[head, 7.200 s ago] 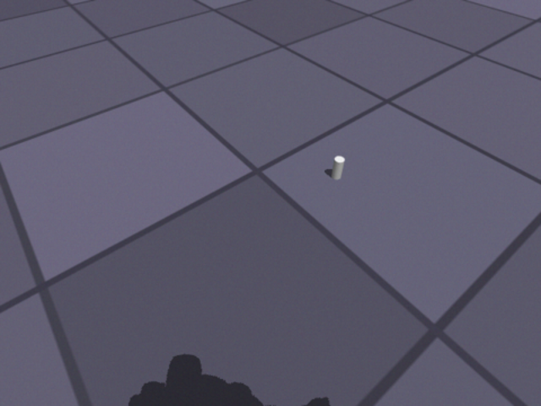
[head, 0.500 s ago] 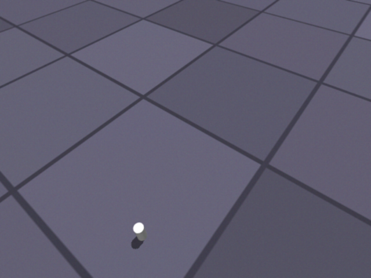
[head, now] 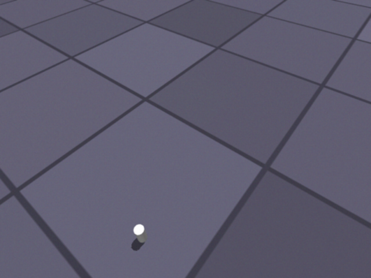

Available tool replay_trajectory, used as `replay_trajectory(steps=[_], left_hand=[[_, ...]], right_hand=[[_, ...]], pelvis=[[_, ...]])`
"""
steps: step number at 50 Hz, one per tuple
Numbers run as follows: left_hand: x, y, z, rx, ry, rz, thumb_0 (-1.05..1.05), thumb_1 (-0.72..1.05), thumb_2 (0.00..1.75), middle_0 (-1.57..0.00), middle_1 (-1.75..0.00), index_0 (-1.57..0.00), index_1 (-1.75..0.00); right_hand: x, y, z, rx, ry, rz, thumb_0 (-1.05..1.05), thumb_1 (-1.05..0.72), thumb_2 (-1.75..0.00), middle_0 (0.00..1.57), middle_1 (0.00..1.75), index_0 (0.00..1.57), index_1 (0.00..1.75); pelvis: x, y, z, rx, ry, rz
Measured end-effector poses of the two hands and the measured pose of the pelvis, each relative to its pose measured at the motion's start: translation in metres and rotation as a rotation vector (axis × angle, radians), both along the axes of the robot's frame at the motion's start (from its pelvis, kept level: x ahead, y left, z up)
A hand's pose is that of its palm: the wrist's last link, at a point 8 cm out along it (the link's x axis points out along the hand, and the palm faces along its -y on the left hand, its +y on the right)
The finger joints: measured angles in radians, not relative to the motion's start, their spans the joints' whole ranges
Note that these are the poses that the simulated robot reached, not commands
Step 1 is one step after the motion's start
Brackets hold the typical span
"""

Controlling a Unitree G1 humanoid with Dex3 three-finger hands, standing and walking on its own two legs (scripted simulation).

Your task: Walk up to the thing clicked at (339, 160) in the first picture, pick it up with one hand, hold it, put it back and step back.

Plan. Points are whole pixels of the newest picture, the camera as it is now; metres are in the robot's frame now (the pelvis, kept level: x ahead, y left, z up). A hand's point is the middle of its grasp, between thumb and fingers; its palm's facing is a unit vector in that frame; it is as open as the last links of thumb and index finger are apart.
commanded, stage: stand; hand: left
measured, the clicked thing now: (140, 233) +0.46 +0.25 -0.72
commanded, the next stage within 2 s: none
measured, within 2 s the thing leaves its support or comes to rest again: neither
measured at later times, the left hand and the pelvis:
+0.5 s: hand out of the picture +0.08 +0.26 -0.16, palm faces -0.05 -0.94 -0.35, open 7.4 cm; pelvis +0.01 +0.00 +0.00, yaw +0 degrees
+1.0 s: hand out of the picture +0.10 +0.26 -0.15, palm faces -0.03 -0.94 -0.35, open 7.4 cm; pelvis +0.02 +0.00 +0.00, yaw +0 degrees
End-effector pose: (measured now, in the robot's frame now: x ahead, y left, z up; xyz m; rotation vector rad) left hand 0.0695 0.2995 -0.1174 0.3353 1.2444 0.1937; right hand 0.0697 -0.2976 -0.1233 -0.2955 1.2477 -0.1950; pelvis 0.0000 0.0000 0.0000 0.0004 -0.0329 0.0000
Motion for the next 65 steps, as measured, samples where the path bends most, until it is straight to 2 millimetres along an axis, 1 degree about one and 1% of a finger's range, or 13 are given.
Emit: replay_trajectory(steps=[14, 25, 48, 55, 65], left_hand=[[0.009, 0.0, 0.0, -0.006, -0.023, -0.011, 0.0, 0.9, 0.9, -0.21, -0.3, -0.2, -0.3], [0.007, 0.004, -0.003, -0.006, 0.006, -0.008, 0.0, 0.9, 0.9, -0.21, -0.3, -0.2, -0.3], [0.023, 0.004, 0.0, 0.0, -0.016, 0.0, 0.0, 0.9, 0.9, -0.21, -0.3, -0.2, -0.3], [0.021, 0.002, 0.001, 0.0, -0.022, 0.003, 0.0, 0.9, 0.9, -0.21, -0.3, -0.2, -0.3], [0.009, 0.002, 0.0, -0.002, -0.009, 0.009, 0.0, 0.9, 0.9, -0.21, -0.3, -0.2, -0.3]], right_hand=[[-0.003, 0.0, 0.002, -0.006, -0.001, -0.007, 0.0, -0.91, -0.9, 0.21, 0.3, 0.2, 0.3], [-0.005, 0.002, 0.002, -0.011, 0.025, -0.008, 0.0, -0.91, -0.9, 0.21, 0.3, 0.2, 0.3], [0.025, 0.005, 0.003, -0.009, -0.021, 0.009, 0.0, -0.91, -0.9, 0.21, 0.3, 0.2, 0.3], [0.025, 0.003, 0.004, -0.011, -0.033, 0.011, 0.0, -0.91, -0.9, 0.21, 0.3, 0.2, 0.3], [0.013, 0.002, 0.003, -0.009, -0.016, 0.01, 0.0, -0.91, -0.9, 0.21, 0.3, 0.2, 0.3]], pelvis=[[0.001, 0.001, 0.0, 0.0, -0.004, -0.002], [0.006, 0.004, 0.0, 0.001, 0.008, -0.004], [0.018, 0.004, 0.0, 0.001, 0.004, 0.001], [0.016, 0.002, 0.0, 0.001, -0.004, 0.003], [0.011, 0.001, 0.0, -0.001, -0.009, 0.003]])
